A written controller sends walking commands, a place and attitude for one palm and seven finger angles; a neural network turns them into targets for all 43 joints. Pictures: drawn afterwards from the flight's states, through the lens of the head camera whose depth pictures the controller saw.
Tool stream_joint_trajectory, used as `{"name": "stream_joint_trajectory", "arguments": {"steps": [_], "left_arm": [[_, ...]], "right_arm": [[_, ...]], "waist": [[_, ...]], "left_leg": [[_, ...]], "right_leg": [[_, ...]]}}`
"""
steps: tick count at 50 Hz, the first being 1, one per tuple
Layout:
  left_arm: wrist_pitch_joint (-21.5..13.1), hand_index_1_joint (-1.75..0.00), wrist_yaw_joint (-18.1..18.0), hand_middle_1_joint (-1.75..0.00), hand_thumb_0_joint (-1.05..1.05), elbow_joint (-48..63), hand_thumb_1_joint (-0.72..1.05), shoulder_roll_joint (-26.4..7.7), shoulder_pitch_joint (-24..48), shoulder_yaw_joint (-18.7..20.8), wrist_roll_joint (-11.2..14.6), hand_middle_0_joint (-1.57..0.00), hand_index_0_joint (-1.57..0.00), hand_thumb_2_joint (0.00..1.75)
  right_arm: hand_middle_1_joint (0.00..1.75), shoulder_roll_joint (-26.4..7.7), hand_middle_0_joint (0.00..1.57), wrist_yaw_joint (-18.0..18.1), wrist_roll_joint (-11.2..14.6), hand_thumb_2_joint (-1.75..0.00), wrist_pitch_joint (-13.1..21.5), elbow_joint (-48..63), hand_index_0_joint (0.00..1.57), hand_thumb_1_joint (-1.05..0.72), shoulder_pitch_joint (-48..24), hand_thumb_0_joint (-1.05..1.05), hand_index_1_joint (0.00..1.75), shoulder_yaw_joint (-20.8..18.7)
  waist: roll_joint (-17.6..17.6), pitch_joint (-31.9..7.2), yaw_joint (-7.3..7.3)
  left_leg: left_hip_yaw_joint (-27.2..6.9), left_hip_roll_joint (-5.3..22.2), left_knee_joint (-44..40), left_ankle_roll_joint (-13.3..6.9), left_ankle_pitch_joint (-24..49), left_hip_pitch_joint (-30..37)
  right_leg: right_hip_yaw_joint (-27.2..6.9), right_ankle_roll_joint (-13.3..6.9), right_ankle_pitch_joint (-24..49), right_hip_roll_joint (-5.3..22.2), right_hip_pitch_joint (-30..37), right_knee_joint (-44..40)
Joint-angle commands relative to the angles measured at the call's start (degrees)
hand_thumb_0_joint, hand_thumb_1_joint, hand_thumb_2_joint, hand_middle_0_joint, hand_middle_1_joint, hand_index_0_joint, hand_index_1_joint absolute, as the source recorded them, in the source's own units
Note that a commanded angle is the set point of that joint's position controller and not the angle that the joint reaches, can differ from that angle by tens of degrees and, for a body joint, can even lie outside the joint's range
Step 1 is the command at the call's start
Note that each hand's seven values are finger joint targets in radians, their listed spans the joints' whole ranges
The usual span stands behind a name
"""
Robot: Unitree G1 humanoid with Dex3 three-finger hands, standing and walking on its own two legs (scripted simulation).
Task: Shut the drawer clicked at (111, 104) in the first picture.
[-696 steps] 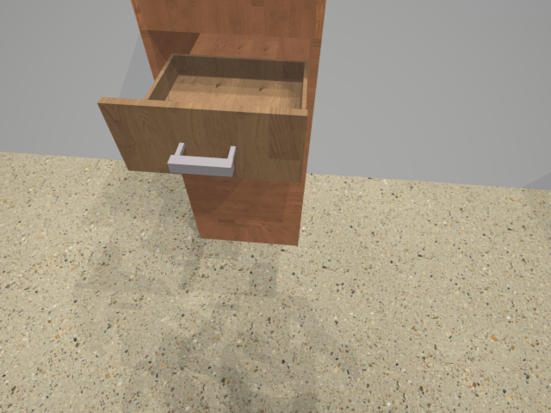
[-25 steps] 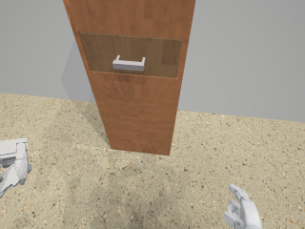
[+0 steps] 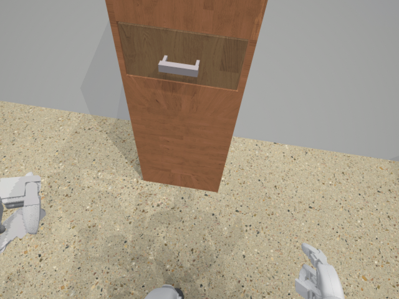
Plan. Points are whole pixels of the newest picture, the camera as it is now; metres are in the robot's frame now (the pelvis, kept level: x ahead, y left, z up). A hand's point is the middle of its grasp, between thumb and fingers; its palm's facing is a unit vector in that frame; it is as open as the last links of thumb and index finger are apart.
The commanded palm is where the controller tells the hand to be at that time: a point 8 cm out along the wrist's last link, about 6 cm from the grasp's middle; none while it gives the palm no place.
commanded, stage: step back with the hand held close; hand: left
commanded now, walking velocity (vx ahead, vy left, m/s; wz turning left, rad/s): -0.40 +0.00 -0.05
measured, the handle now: (180, 64) +0.75 +0.10 +0.05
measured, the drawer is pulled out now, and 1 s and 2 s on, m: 0.00 0.00 0.00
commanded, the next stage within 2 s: stop stepping back and stand still in 0.26 s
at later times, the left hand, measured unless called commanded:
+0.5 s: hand out of the picture +0.13 +0.25 +0.18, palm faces +0.20 -0.89 -0.41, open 3.2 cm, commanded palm +0.06 +0.31 +0.19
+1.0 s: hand out of the picture +0.00 +0.29 +0.19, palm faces +0.22 -0.84 -0.50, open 3.3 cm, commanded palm -0.04 +0.34 +0.19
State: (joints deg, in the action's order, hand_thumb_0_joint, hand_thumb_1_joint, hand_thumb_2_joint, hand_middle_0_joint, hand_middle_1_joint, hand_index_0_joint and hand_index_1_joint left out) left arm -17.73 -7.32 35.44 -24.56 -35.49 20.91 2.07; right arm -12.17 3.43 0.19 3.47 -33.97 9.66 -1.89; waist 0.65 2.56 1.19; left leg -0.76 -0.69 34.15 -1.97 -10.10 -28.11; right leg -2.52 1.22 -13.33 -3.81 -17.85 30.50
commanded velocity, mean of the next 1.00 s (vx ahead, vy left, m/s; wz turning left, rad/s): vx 0.02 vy -0.07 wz -0.01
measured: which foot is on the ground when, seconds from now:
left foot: down 0.00-0.56, up 0.58-0.74, down 0.76-1.00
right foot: down 0.00-0.04, up 0.06-0.28, down 0.30-0.42, up 0.44-0.56, down 0.58-0.76, up 0.78-1.00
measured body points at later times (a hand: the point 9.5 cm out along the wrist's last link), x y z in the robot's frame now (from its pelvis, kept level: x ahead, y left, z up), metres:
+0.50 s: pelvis -0.10 +0.04 +0.00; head -0.09 +0.08 +0.44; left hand +0.11 +0.30 +0.20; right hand +0.04 -0.21 -0.07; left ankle +0.11 +0.07 -0.72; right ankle -0.16 -0.10 -0.70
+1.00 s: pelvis -0.20 +0.08 +0.01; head -0.21 +0.10 +0.46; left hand -0.02 +0.33 +0.22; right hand -0.08 -0.15 -0.07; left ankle -0.12 +0.18 -0.72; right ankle -0.22 -0.01 -0.71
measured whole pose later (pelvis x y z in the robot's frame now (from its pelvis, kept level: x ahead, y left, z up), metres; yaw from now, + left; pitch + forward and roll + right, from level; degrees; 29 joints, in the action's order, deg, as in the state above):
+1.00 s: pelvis -0.20 +0.08 +0.01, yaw -6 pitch -1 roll -2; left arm -11.2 -8.5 39.1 -26.8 -41.5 21.7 1.1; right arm -7.0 2.2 -0.9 5.9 -34.1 17.5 2.0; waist -0.7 -2.8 2.3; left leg 0.6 2.7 32.0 -1.2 -17.1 -20.3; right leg 6.7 -3.5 -29.3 -2.3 -13.4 33.9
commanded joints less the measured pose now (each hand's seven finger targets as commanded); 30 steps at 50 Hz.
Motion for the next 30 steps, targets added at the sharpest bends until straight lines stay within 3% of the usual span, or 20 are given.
{"name": "stream_joint_trajectory", "arguments": {"steps": [1,2,4,5,7,11,12,14,15,17,18,20,21,22,25,26,27,28,29,30], "left_arm": [[-3.83,-1.6,-0.95,-1.6,0.0,11.25,0.9,-9.57,1.04,9.22,0.59,-1.4,-1.4,0.9],[-4.32,-1.6,-0.61,-1.6,0.0,11.35,0.9,-9.39,1.63,10.22,0.05,-1.4,-1.4,0.9],[-3.65,-1.6,-0.67,-1.6,0.0,11.67,0.9,-10.25,2.88,11.15,0.03,-1.4,-1.4,0.9],[-3.31,-1.6,-0.75,-1.6,0.0,11.76,0.9,-8.8,2.08,9.81,0.65,-1.4,-1.4,0.9],[-2.51,-1.6,-0.85,-1.6,0.0,12.25,0.9,-6.61,0.17,6.81,1.65,-1.4,-1.4,0.9],[-2.13,-1.6,-0.58,-1.6,0.0,11.33,0.9,-6.82,2.01,4.92,2.6,-1.4,-1.4,0.9],[-2.5,-1.6,-0.41,-1.6,0.0,11.41,0.9,-7.75,3.45,4.99,2.39,-1.4,-1.4,0.9],[-3.19,-1.6,-1.11,-1.6,0.0,11.98,0.9,-11.71,6.22,7.83,2.1,-1.4,-1.4,0.9],[-3.27,-1.6,-1.33,-1.6,0.0,12.98,0.9,-12.35,9.05,8.06,1.93,-1.4,-1.4,0.9],[-1.76,-1.6,-0.23,-1.6,0.0,9.34,0.9,-8.64,9.52,4.6,1.33,-1.4,-1.4,0.9],[-1.11,-1.6,0.22,-1.6,0.0,9.3,0.9,-8.81,8.39,4.99,1.54,-1.4,-1.4,0.9],[-0.05,-1.6,0.76,-1.6,0.0,10.4,0.9,-8.96,3.31,6.9,2.68,-1.4,-1.4,0.9],[-0.12,-1.6,0.77,-1.6,0.0,11.53,0.9,-9.54,1.9,8.55,3.14,-1.4,-1.4,0.9],[-0.02,-1.6,0.5,-1.6,0.0,13.03,0.9,-10.74,1.73,10.54,2.86,-1.4,-1.4,0.9],[1.2,-1.6,0.75,-1.6,0.0,14.82,0.9,-10.77,-5.28,11.48,3.4,-1.4,-1.4,0.9],[1.69,-1.6,0.63,-1.6,0.0,15.76,0.9,-10.3,-7.81,10.95,3.4,-1.4,-1.4,0.9],[2.54,-1.6,0.38,-1.6,0.0,16.6,0.9,-10.76,-8.48,10.94,2.95,-1.4,-1.4,0.9],[3.48,-1.6,0.42,-1.6,0.0,17.96,0.9,-11.06,-8.2,10.71,2.26,-1.4,-1.4,0.9],[4.31,-1.6,-0.16,-1.6,0.0,21.24,0.9,-11.05,-3.8,12.0,2.82,-1.4,-1.4,0.9],[5.17,-1.6,-0.14,-1.6,0.0,18.9,0.9,-9.76,2.54,9.92,2.72,-1.4,-1.4,0.9]], "right_arm": [[0.3,-8.8,0.2,1.53,-0.19,-0.9,3.89,10.16,0.2,-0.9,-5.27,0.0,0.3,-2.04],[0.3,-9.67,0.2,1.57,-0.68,-0.9,4.94,10.45,0.2,-0.9,-5.54,0.0,0.3,-2.44],[0.3,-7.73,0.2,1.16,-1.6,-0.9,5.71,9.52,0.2,-0.9,-4.83,0.0,0.3,-2.57],[0.3,-7.17,0.2,0.6,-1.71,-0.9,6.07,8.76,0.2,-0.9,-4.49,0.0,0.3,-2.57],[0.3,-6.75,0.2,-0.39,-1.37,-0.9,6.68,7.85,0.2,-0.9,-3.71,0.0,0.3,-2.5],[0.3,-6.14,0.2,-0.74,-2.06,-0.9,6.46,5.45,0.2,-0.9,-2.01,0.0,0.3,-1.83],[0.3,-6.05,0.2,-0.58,-2.34,-0.9,5.82,5.08,0.2,-0.9,-1.29,0.0,0.3,-1.65],[0.3,-5.16,0.2,-0.05,-2.34,-0.9,4.44,3.62,0.2,-0.9,0.11,0.0,0.3,-1.37],[0.3,-4.04,0.2,0.27,-3.03,-0.9,4.88,4.09,0.2,-0.9,-0.9,0.0,0.3,-0.12],[0.3,-6.27,0.2,0.92,-1.28,-0.9,5.88,4.28,0.2,-0.9,-1.81,0.0,0.3,-1.39],[0.3,-6.6,0.2,1.21,-0.8,-0.9,5.59,5.08,0.2,-0.9,-3.11,0.0,0.3,-0.93],[0.3,-7.31,0.2,1.56,-0.83,-0.9,5.81,7.46,0.2,-0.9,-4.98,0.0,0.3,-0.69],[0.3,-7.87,0.2,1.13,-1.13,-0.9,6.24,8.36,0.2,-0.9,-5.48,0.0,0.3,-0.89],[0.3,-8.12,0.2,0.73,-1.53,-0.9,5.99,8.3,0.2,-0.9,-5.63,0.0,0.3,-0.9],[0.3,-5.35,0.2,-0.69,-1.69,-0.9,5.53,9.14,0.2,-0.9,-3.86,0.0,0.3,-0.94],[0.3,-5.05,0.2,-0.96,-1.42,-0.9,5.39,9.42,0.2,-0.9,-3.36,0.0,0.3,-0.94],[0.3,-5.17,0.2,-0.95,-1.03,-0.9,4.73,9.14,0.2,-0.9,-3.44,0.0,0.3,-1.07],[0.3,-5.33,0.2,-0.86,-0.53,-0.9,3.42,8.1,0.2,-0.9,-2.47,0.0,0.3,-1.92],[0.3,-6.34,0.2,-0.83,-1.17,-0.9,2.94,7.28,0.2,-0.9,-2.65,0.0,0.3,-2.52],[0.3,-5.42,0.2,-0.51,-0.93,-0.9,2.13,6.29,0.2,-0.9,-1.88,0.0,0.3,-1.58]], "waist": [[12.77,-7.62,-0.25],[18.35,-8.29,-0.57],[11.43,-9.18,-1.31],[8.23,-10.26,-1.82],[10.83,-12.69,-2.14],[12.19,-13.74,-1.56],[8.08,-12.4,-1.27],[-2.54,-12.36,0.08],[-4.53,-11.34,-0.04],[-10.86,-7.64,0.75],[-7.57,-5.67,1.0],[11.21,-6.89,-0.6],[18.35,-8.87,-1.58],[19.6,-9.65,-2.12],[16.34,-14.64,-3.37],[15.74,-15.14,-3.53],[7.9,-13.41,-3.34],[-8.98,-10.13,-1.98],[-13.65,-7.81,-1.73],[-12.34,-4.57,0.83]], "left_leg": [[-16.46,13.35,-23.47,-3.45,-20.79,2.04],[-24.05,19.34,-32.96,-6.7,-37.25,-10.32],[-23.28,20.54,-30.66,-7.65,-29.32,-9.78],[-17.94,18.34,-27.45,-6.39,-22.23,-2.71],[-11.86,15.09,-26.71,-3.41,-17.68,5.8],[-7.79,13.76,-26.13,2.54,-11.52,14.44],[-5.19,11.63,-21.37,3.85,-7.27,17.26],[-1.14,6.1,1.81,4.72,-1.02,27.63],[0.59,4.11,5.7,4.54,-1.81,26.63],[0.33,1.0,6.53,3.64,-2.94,24.39],[-0.66,1.88,1.78,3.22,1.52,25.38],[-13.73,8.83,-20.15,1.02,-6.26,19.45],[-21.66,12.97,-33.92,2.31,-27.51,11.23],[-21.89,14.07,-38.9,5.07,-38.91,4.86],[-7.86,8.8,-33.49,9.81,-26.67,7.5],[-3.14,6.24,-27.57,8.84,-22.05,7.33],[3.16,1.56,-13.47,7.45,-18.84,6.87],[7.21,-3.78,14.76,7.22,-12.32,15.01],[0.45,-3.95,35.7,5.32,-12.13,13.73],[-3.89,0.19,42.98,4.15,-8.42,6.45]], "right_leg": [[1.4,-0.22,-7.14,-1.81,3.02,5.17],[1.13,0.05,-9.51,-5.17,13.61,18.85],[-1.49,-0.98,-12.75,-3.91,10.94,29.4],[-0.59,-1.46,-15.07,-2.89,6.47,27.16],[2.96,-2.09,-18.12,-2.48,4.38,19.44],[4.84,-3.28,-17.03,-0.37,6.76,-6.09],[2.43,-3.75,-12.74,2.02,4.72,-13.82],[-10.29,-8.9,-7.15,16.2,-13.15,-22.28],[-9.49,-9.56,3.84,19.74,-13.53,-20.62],[-1.22,-7.06,1.35,14.75,-15.54,-15.04],[1.77,-5.67,1.53,11.6,-16.71,-10.94],[5.22,-1.15,-15.76,-0.49,-8.57,1.23],[4.69,-1.89,-23.42,-4.76,0.84,11.36],[5.39,-2.89,-24.09,-7.14,7.86,18.72],[9.23,-4.09,-22.24,-7.98,13.73,12.62],[9.2,-4.64,-21.72,-6.68,15.56,4.09],[4.65,-5.71,-20.96,-0.94,11.98,-7.52],[-6.91,-8.05,-25.44,11.98,-8.97,-21.01],[-19.29,-14.04,-30.08,23.82,-24.27,-26.12],[-15.56,-15.41,-31.63,24.17,-24.31,-21.78]]}}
